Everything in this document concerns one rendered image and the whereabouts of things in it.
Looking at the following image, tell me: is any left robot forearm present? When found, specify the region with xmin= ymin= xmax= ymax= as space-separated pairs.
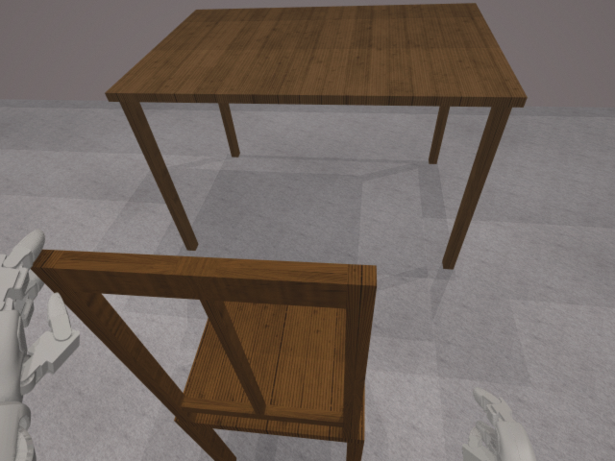
xmin=0 ymin=401 xmax=37 ymax=461

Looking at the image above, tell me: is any right robot hand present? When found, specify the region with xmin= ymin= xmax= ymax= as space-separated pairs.
xmin=462 ymin=387 xmax=536 ymax=461

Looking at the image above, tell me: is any left robot hand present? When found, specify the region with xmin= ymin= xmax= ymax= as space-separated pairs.
xmin=0 ymin=229 xmax=80 ymax=402

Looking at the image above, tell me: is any table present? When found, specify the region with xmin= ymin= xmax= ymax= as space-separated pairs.
xmin=105 ymin=3 xmax=528 ymax=270

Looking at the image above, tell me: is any chair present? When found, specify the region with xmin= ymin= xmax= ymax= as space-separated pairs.
xmin=31 ymin=250 xmax=377 ymax=461

